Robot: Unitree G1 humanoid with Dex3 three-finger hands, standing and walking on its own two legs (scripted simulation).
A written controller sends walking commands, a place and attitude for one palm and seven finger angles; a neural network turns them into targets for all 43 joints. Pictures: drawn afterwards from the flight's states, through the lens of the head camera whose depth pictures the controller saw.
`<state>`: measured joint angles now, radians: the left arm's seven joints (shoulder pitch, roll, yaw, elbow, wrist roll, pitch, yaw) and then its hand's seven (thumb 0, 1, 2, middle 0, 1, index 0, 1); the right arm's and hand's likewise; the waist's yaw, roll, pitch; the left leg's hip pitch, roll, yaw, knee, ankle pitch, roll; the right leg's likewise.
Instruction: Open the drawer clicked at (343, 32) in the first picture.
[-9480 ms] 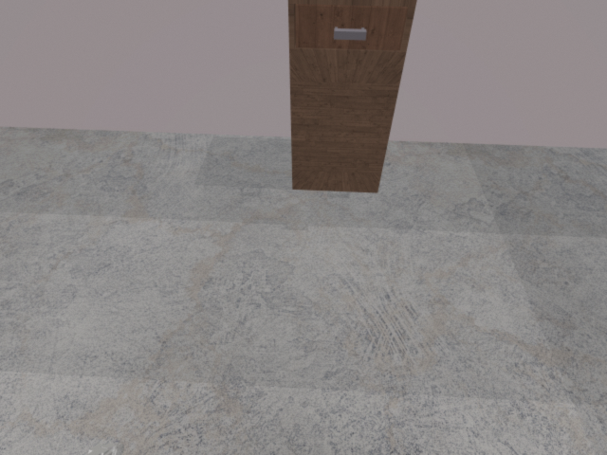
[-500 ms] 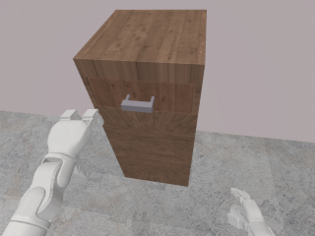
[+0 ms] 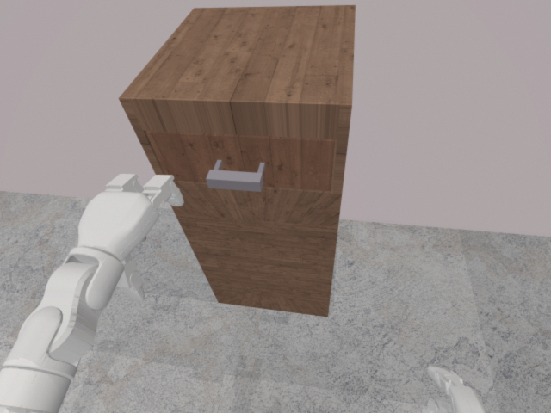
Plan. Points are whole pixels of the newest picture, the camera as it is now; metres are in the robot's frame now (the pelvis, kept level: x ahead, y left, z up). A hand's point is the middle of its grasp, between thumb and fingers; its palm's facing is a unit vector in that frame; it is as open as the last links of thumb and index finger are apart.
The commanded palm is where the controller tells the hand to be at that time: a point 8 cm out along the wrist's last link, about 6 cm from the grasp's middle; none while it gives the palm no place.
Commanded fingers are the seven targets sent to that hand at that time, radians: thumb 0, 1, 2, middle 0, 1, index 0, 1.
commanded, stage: raise the hand with hooked fingers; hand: left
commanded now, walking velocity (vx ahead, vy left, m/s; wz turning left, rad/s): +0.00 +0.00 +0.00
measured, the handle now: (237, 173) +0.55 +0.17 +0.00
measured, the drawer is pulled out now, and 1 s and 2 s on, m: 0.00 0.00 0.00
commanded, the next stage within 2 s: move the hooked fingers above the handle in 0.06 s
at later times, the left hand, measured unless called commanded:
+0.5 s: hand (165, 222) +0.34 +0.22 +0.09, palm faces +0.02 -0.05 -1.00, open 13.8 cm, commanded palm +0.33 +0.22 +0.15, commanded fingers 0.00 -0.50 0.30 -0.30 -1.20 -0.30 -1.20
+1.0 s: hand (189, 199) +0.41 +0.20 +0.07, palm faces +0.00 -0.04 -1.00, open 13.8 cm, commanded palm +0.40 +0.21 +0.13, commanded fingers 0.00 -0.50 0.30 -0.30 -1.20 -0.30 -1.20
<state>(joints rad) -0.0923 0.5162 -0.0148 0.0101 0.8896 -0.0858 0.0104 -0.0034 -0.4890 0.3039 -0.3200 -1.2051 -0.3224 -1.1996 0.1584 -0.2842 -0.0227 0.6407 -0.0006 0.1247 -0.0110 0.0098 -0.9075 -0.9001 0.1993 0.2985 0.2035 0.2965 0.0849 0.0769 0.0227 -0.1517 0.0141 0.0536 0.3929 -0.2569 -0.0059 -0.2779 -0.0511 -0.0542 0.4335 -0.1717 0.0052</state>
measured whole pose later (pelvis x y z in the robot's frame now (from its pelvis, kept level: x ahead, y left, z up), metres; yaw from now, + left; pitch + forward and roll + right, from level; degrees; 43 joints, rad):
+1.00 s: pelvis +0.01 +0.00 +0.00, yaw -1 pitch +6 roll +1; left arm -0.49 0.44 -0.13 0.52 0.99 -0.05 0.12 0.00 -0.49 0.30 -0.32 -1.21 -0.32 -1.20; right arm 0.22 -0.27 -0.04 0.68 0.02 0.12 -0.04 0.01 -0.91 -0.90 0.20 0.30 0.20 0.30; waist 0.02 0.05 -0.03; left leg -0.26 0.02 0.06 0.44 -0.28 0.00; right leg -0.39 -0.05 -0.04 0.48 -0.19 0.00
